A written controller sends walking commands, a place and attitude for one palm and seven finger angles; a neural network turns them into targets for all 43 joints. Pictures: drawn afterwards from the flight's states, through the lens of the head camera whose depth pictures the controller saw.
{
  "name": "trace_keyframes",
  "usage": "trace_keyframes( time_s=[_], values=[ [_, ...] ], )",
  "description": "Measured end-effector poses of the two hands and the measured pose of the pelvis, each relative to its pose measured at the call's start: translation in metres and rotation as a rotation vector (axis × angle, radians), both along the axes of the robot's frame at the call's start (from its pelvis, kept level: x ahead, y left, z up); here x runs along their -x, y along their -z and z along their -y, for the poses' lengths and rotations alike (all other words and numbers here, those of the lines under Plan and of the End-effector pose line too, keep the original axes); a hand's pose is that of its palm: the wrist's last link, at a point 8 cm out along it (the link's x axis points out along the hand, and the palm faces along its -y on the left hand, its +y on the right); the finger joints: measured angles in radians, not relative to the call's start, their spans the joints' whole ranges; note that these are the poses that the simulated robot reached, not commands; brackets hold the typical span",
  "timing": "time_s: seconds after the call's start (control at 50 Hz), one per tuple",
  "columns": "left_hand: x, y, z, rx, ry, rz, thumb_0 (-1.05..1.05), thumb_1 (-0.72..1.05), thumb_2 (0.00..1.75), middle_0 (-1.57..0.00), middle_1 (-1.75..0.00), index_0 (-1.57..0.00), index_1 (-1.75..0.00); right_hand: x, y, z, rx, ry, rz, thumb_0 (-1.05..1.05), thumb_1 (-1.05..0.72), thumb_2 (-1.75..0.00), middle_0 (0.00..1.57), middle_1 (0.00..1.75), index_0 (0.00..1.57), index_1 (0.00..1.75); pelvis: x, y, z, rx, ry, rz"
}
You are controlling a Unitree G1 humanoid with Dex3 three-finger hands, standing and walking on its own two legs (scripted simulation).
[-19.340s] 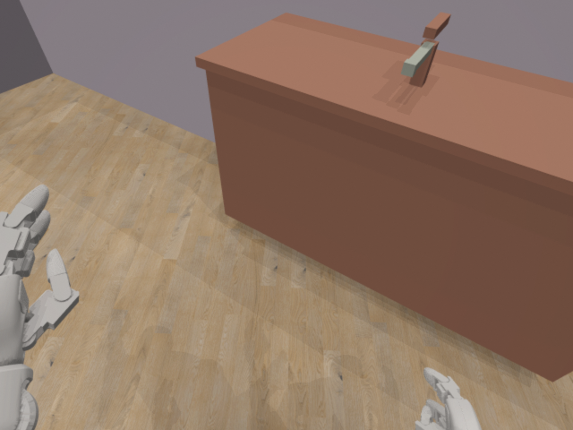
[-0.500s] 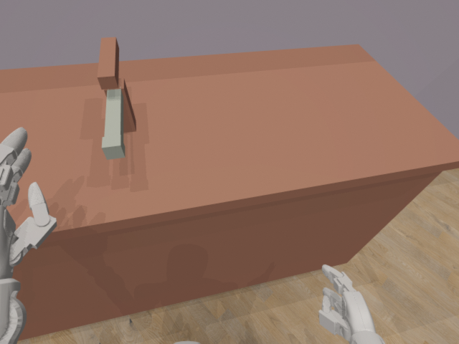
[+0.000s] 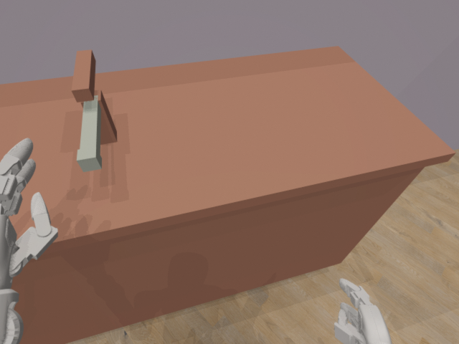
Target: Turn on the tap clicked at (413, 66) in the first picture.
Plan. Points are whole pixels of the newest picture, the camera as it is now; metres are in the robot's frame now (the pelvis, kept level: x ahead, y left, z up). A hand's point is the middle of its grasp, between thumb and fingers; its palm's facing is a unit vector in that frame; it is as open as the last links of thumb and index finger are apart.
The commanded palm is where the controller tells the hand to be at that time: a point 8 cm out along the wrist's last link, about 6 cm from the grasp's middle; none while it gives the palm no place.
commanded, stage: shuffle to correct the standing spot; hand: left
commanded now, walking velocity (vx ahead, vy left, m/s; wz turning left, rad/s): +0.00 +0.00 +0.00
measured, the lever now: (89, 159) +0.35 +0.26 +0.14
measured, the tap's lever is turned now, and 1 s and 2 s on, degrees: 0 0 0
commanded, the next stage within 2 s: come to a stop and stand still in 0.70 s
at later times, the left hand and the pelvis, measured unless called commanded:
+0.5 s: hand (83, 223) +0.23 +0.21 +0.16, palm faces +0.35 -0.87 -0.36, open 7.4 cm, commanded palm +0.17 +0.25 +0.18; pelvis +0.01 -0.03 +0.00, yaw -1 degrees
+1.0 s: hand (99, 218) +0.23 +0.19 +0.16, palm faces +0.33 -0.83 -0.45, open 7.4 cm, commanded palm +0.17 +0.23 +0.18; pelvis +0.01 -0.05 +0.00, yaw +0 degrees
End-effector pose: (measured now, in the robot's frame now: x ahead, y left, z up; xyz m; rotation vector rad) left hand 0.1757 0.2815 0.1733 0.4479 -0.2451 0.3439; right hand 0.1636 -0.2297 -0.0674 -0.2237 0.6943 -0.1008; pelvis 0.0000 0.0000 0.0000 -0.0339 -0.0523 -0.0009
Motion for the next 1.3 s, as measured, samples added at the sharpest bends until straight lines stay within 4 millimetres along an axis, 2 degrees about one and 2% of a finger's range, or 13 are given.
trace_keyframes(
  time_s=[0.24,0.38,0.48,0.64,0.76,0.88,0.98,1.04,1.08,1.12,1.24,1.3],
  values=[
    [-0.004,-0.002,0.004,0.019,-0.005,0.013,0.01,0.89,0.90,-0.21,-0.30,-0.21,-0.31,-0.011,-0.004,-0.008,-0.029,-0.021,0.022,0.02,-0.90,-0.90,0.21,0.30,0.20,0.30,-0.002,-0.002,0.006,-0.007,0.008,0.000],
    [-0.009,-0.002,0.018,0.034,0.007,0.015,0.01,0.89,0.90,-0.21,-0.30,-0.21,-0.31,-0.015,-0.005,-0.006,-0.055,-0.040,0.025,0.02,-0.90,-0.90,0.21,0.30,0.20,0.30,-0.004,-0.002,0.018,-0.006,0.010,-0.008],
    [-0.011,-0.004,0.031,0.028,0.025,0.006,0.01,0.89,0.90,-0.21,-0.30,-0.21,-0.31,-0.017,-0.004,0.006,-0.058,-0.037,0.016,0.02,-0.90,-0.90,0.21,0.30,0.20,0.30,-0.005,-0.001,0.028,-0.002,0.012,-0.012],
    [-0.012,-0.003,0.049,0.020,0.036,-0.021,0.01,0.89,0.90,-0.21,-0.30,-0.21,-0.31,-0.014,0.002,0.035,-0.040,-0.003,-0.006,0.02,-0.90,-0.90,0.21,0.30,0.20,0.30,-0.007,0.001,0.044,0.001,0.011,-0.017],
    [-0.014,0.002,0.057,0.022,0.039,-0.043,0.01,0.89,0.90,-0.21,-0.30,-0.21,-0.31,-0.008,0.006,0.053,-0.021,0.028,-0.029,0.02,-0.90,-0.90,0.20,0.30,0.20,0.30,-0.008,0.003,0.052,0.001,0.010,-0.024],
    [-0.017,0.002,0.061,0.019,0.042,-0.048,0.01,0.89,0.90,-0.21,-0.30,-0.21,-0.31,-0.003,0.010,0.060,-0.010,0.046,-0.054,0.02,-0.90,-0.90,0.20,0.30,0.20,0.30,-0.011,0.004,0.055,0.000,0.005,-0.025],
    [-0.019,-0.001,0.057,0.002,0.030,-0.050,0.01,0.89,0.90,-0.21,-0.30,-0.21,-0.31,-0.004,0.013,0.057,-0.017,0.049,-0.058,0.02,-0.90,-0.90,0.20,0.30,0.20,0.30,-0.014,0.003,0.052,-0.001,-0.001,-0.021],
    [-0.030,-0.025,0.028,-0.169,0.016,0.025,0.01,0.88,0.90,-0.22,-0.31,-0.22,-0.31,-0.003,0.013,0.051,0.020,0.001,-0.075,0.02,-0.90,-0.90,0.20,0.30,0.20,0.30,-0.012,0.002,0.052,-0.013,0.001,-0.028],
    [-0.035,-0.031,0.008,-0.156,-0.031,0.076,0.01,0.88,0.90,-0.21,-0.31,-0.22,-0.31,-0.004,0.009,0.047,0.018,-0.014,-0.061,0.02,-0.90,-0.90,0.20,0.30,0.20,0.30,-0.011,0.001,0.048,-0.020,0.011,-0.031],
    [-0.034,-0.026,0.004,-0.099,-0.048,0.091,0.01,0.89,0.90,-0.21,-0.30,-0.22,-0.31,-0.004,0.003,0.044,0.005,-0.013,-0.023,0.02,-0.90,-0.90,0.20,0.30,0.20,0.30,-0.010,0.001,0.041,-0.030,0.022,-0.029],
    [-0.017,0.006,0.031,0.029,0.073,0.015,0.01,0.89,0.90,-0.20,-0.30,-0.21,-0.31,-0.004,-0.009,0.029,0.001,0.012,0.064,0.02,-0.90,-0.90,0.21,0.30,0.20,0.30,-0.006,0.002,0.023,-0.024,0.029,-0.014],
    [-0.008,0.012,0.023,0.043,0.078,0.006,0.01,0.89,0.90,-0.21,-0.30,-0.21,-0.31,-0.002,-0.014,0.018,0.019,0.010,0.067,0.02,-0.90,-0.90,0.21,0.30,0.20,0.30,-0.002,0.001,0.017,-0.018,0.025,-0.008]
  ],
)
